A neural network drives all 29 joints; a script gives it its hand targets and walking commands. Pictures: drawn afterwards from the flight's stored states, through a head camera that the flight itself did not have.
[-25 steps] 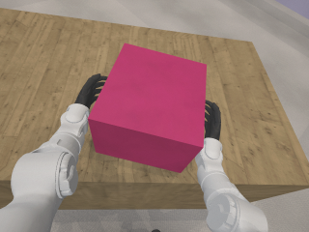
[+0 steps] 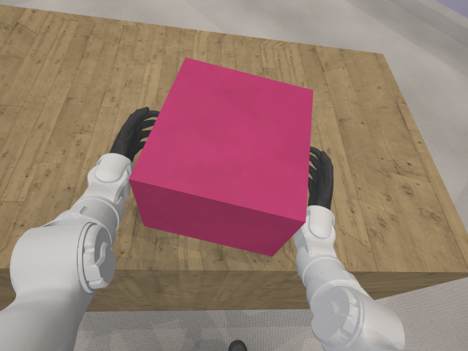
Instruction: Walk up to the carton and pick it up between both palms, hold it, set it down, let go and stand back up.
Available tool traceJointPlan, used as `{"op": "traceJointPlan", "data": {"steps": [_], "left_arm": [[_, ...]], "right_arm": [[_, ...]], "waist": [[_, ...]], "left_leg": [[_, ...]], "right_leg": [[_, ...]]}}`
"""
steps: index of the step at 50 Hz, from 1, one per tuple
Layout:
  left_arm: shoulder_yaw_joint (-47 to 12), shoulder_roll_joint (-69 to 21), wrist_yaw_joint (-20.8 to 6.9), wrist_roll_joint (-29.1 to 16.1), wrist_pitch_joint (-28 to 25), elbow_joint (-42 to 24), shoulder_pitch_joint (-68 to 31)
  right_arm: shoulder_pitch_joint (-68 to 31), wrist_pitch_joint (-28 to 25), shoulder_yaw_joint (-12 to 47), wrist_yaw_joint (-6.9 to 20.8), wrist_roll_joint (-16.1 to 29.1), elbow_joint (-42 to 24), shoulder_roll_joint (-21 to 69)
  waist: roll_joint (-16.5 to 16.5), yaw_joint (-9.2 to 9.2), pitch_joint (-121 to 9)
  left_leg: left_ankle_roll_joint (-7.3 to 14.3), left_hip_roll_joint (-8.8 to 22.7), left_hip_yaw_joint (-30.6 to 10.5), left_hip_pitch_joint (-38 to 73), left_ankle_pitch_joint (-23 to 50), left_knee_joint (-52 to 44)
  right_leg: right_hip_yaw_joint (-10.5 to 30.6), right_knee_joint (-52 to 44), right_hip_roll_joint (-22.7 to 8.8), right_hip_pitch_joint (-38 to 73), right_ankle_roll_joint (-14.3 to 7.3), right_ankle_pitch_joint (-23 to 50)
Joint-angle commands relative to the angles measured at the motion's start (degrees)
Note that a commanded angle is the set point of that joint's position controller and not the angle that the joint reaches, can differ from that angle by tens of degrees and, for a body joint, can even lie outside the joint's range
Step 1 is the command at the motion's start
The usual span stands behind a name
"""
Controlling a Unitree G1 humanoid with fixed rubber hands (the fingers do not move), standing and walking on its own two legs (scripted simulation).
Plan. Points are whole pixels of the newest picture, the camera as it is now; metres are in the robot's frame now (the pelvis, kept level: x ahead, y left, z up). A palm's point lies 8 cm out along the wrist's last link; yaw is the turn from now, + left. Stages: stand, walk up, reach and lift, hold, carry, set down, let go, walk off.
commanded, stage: set down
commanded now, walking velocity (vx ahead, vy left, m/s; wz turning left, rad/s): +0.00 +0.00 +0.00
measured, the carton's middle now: (229, 157) +0.47 -0.05 +0.00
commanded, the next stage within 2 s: none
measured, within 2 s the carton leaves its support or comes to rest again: neither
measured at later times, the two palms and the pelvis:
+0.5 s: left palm (128, 150) +0.49 +0.13 +0.02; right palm (316, 197) +0.37 -0.20 +0.01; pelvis +0.00 -0.01 +0.00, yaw +0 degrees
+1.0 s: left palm (128, 157) +0.49 +0.13 -0.01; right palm (326, 212) +0.35 -0.23 -0.02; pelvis +0.01 +0.01 -0.02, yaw -5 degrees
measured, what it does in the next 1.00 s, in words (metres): stands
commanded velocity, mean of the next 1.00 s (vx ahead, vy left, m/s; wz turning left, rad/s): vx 0.00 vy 0.00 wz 0.00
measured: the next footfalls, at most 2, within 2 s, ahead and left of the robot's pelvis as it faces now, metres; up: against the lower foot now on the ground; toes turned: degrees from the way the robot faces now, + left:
none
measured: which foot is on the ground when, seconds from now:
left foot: down 0.00-1.00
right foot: down 0.00-1.00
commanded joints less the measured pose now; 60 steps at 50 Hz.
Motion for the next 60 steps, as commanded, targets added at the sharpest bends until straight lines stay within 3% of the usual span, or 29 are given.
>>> {"op": "traceJointPlan", "data": {"steps": [1,3,7,10,19,24,26,28,30,33,35,37,38,39,40,41,42,43,45,49,50,51,53,55,56,60], "left_arm": [[-4.9,-31.5,-6.5,6.5,3.1,2.0,-24.3],[-4.8,-31.9,-6.3,6.7,3.2,1.4,-24.2],[-4.8,-33.4,-6.3,7.7,3.1,0.7,-23.3],[-4.4,-33.9,-6.5,8.4,2.8,0.7,-23.5],[-2.4,-30.8,-6.8,9.3,2.0,0.1,-22.9],[-1.3,-24.0,-5.8,7.8,1.4,-1.5,-21.8],[-1.3,-15.2,-3.7,5.1,1.4,-4.0,-20.9],[-1.5,-0.2,0.4,-0.9,2.1,-7.7,-20.5],[-8.7,4.3,2.9,-10.4,3.0,-9.7,-22.9],[-13.4,4.8,2.6,-17.4,1.2,-9.6,-24.2],[-14.7,5.8,1.7,-19.0,0.2,-10.0,-23.4],[-13.9,8.8,1.0,-18.6,-0.2,-9.9,-22.5],[-13.9,10.3,1.0,-18.5,-0.4,-8.4,-22.0],[-13.7,11.5,1.1,-18.3,-0.4,-7.4,-21.9],[-14.1,12.0,1.4,-18.0,-0.1,-6.2,-22.3],[-14.9,11.8,1.6,-18.1,0.5,-5.6,-22.9],[-15.4,11.8,3.6,-17.4,-0.6,-5.8,-22.5],[-18.3,10.2,2.5,-20.2,1.3,-5.7,-24.7],[-17.8,10.5,1.9,-20.6,2.5,-11.0,-24.4],[-18.5,11.2,3.6,-22.3,2.5,-22.9,-24.4],[-19.1,11.6,3.7,-23.2,2.8,-24.2,-24.5],[-24.0,8.4,1.9,-24.6,5.1,-21.5,-8.0],[-21.3,14.7,1.5,-26.1,6.6,-27.0,-23.2],[-21.1,17.5,1.8,-28.8,7.3,-24.8,-28.8],[-21.8,16.7,1.9,-30.4,7.4,-28.2,-27.7],[-25.8,14.6,1.4,-33.5,11.8,-23.6,-29.3]], "right_arm": [[-23.2,6.2,14.1,5.1,-8.5,5.2,26.5],[-22.9,5.9,13.7,5.0,-8.4,5.5,26.3],[-22.1,4.1,14.5,5.3,-7.4,6.4,27.4],[-22.7,3.4,14.4,5.9,-7.7,6.3,27.8],[-20.6,3.8,12.9,7.3,-9.8,6.8,26.1],[-18.0,3.9,12.3,6.7,-8.6,7.3,20.5],[-15.8,3.5,11.7,4.8,-5.3,8.1,12.2],[-14.6,3.1,10.8,1.0,2.7,10.6,-3.1],[-18.3,3.1,18.5,-2.2,12.6,9.7,-7.2],[-21.4,0.9,22.7,-3.8,16.2,4.8,-8.6],[-21.8,-1.0,24.1,-4.7,17.3,2.5,-10.4],[-21.8,-1.9,25.9,-4.9,19.5,2.5,-11.7],[-21.9,-1.7,26.7,-5.0,21.2,3.0,-12.4],[-21.9,-1.2,27.2,-4.8,22.8,3.2,-12.8],[-22.3,-0.7,27.9,-4.5,24.6,4.0,-14.0],[-22.5,-0.6,28.4,-4.1,26.1,5.0,-15.8],[-24.1,-2.6,28.5,-2.6,27.5,8.1,-18.1],[-21.1,-1.9,28.2,-2.5,27.3,9.4,-19.1],[-20.9,-0.6,27.5,-2.6,26.7,3.8,-20.8],[-21.7,-0.3,28.8,-1.7,28.5,-2.1,-21.9],[-22.0,0.7,29.4,-1.4,29.3,-2.8,-22.2],[-9.6,-1.3,36.4,-1.6,30.3,-3.7,-18.8],[-23.6,1.2,34.4,-2.5,33.1,-9.2,-23.2],[-27.9,7.3,36.9,-2.3,36.8,-9.4,-23.0],[-26.1,9.4,38.4,-2.1,38.1,-11.4,-22.5],[-29.9,16.6,39.4,-1.5,40.2,-11.3,-25.3]], "waist": [[10.6,-2.36,-19.7],[12.2,-2.03,-20.7],[14.9,-1.1,-26.5],[15.9,-1.04,-28.5],[15.1,-1.93,-26.4],[13.8,-2.64,-26.2],[13.1,-3.11,-27.6],[12.0,-4.13,-32.1],[13.2,-5.01,-40.2],[12.7,-5.31,-49.4],[11.6,-3.77,-53.8],[9.7,-2.15,-53.8],[9.1,-2.27,-52.8],[9.1,-2.61,-51.9],[10.7,-2.73,-51.1],[13.6,-2.63,-50.1],[16.4,-1.58,-45.4],[19.8,-1.71,-46.7],[19.8,-2.3,-51.4],[19.5,-2.05,-58.4],[19.1,-2.34,-58.4],[15.8,-1.86,-45.1],[15.9,0.38,-51.9],[14.1,1.26,-50.1],[13.8,1.01,-49.5],[13.2,-0.71,-47.1]], "left_leg": [[-6.2,3.3,1.6,16.9,-1.7,-6.6],[-6.9,3.4,2.0,18.3,-0.5,-6.4],[-9.2,3.1,2.2,24.1,10.5,-2.4],[-9.9,3.0,2.3,26.2,14.2,-0.7],[-8.8,2.3,2.9,26.0,11.9,-0.8],[-8.3,2.1,2.7,27.5,13.3,-1.0],[-8.3,2.2,2.7,29.4,15.6,-1.1],[-8.3,2.0,2.7,30.0,18.7,-1.0],[-8.4,1.6,2.6,26.9,22.2,1.9],[-9.0,0.9,3.0,25.4,31.6,8.8],[-9.4,-0.7,3.4,19.8,36.4,12.1],[-8.2,-2.7,4.0,7.4,33.0,11.6],[-7.2,-3.2,3.9,2.9,28.7,9.9],[-6.5,-3.2,3.4,2.8,26.4,8.5],[-7.3,-2.6,3.1,9.6,28.3,9.0],[-9.3,-1.5,2.7,19.5,33.6,11.2],[-11.8,0.6,1.0,24.7,43.5,11.7],[-13.3,0.9,0.4,31.9,40.2,11.9],[-13.5,1.1,0.8,35.8,44.8,13.6],[-13.2,2.4,-0.5,40.3,55.1,13.2],[-12.8,2.4,-0.6,40.4,54.6,12.7],[-12.0,2.6,-0.6,31.8,52.0,16.3],[-12.9,2.0,0.5,31.1,46.1,14.5],[-11.7,0.9,1.4,28.9,31.3,12.3],[-11.0,0.8,1.4,27.5,28.3,12.1],[-11.0,1.8,-0.3,31.0,23.2,11.1]], "right_leg": [[-1.9,-1.8,-0.6,6.3,-2.3,1.5],[-2.4,-1.6,-0.3,5.5,-2.6,2.0],[-2.9,-1.3,0.4,1.5,-3.5,6.0],[-2.8,-1.1,0.6,0.7,-3.8,7.5],[-2.2,0.1,0.1,3.3,-3.3,6.8],[-1.9,0.8,0.0,5.1,-2.6,8.1],[-1.9,1.1,0.0,5.3,-2.1,9.4],[-1.3,2.1,0.2,4.0,-1.5,11.4],[-0.1,3.4,0.9,3.1,-1.5,17.0],[1.0,7.6,1.5,6.7,-1.3,27.7],[1.7,10.7,1.9,11.3,-1.0,36.6],[4.1,14.2,0.7,20.7,-0.3,45.7],[5.2,15.7,-0.1,25.1,0.4,47.9],[5.4,16.4,-0.3,25.9,1.0,47.4],[3.7,16.1,0.5,21.7,1.4,43.5],[1.3,15.0,1.8,13.4,1.4,37.2],[0.1,13.5,3.2,5.8,0.7,26.7],[-2.9,10.9,3.8,1.4,-1.3,18.9],[-2.8,10.5,4.3,-2.6,-1.3,22.0],[-1.8,9.0,4.8,-0.6,-0.9,25.1],[-1.6,8.8,4.7,0.9,-0.9,25.6],[-0.6,12.8,2.1,-5.7,0.7,27.2],[0.1,10.8,1.9,-2.7,0.6,22.2],[0.8,9.1,1.4,-1.1,0.2,14.2],[1.3,9.7,1.0,-0.3,0.2,13.4],[-0.3,8.9,1.8,-4.4,-0.5,6.3]]}}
